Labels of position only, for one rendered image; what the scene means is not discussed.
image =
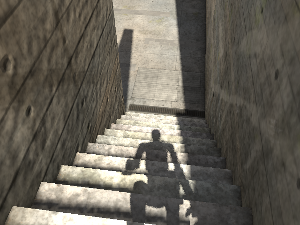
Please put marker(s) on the stairs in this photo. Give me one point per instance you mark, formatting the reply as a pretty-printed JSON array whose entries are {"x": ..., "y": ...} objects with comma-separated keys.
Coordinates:
[{"x": 146, "y": 169}]

